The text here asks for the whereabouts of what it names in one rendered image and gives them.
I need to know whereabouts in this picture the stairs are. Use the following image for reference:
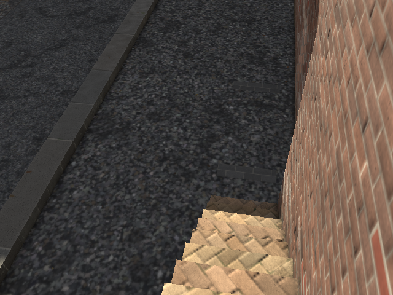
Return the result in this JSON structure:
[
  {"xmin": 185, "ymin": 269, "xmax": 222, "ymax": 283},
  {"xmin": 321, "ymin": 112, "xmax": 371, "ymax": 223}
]
[{"xmin": 161, "ymin": 195, "xmax": 298, "ymax": 295}]

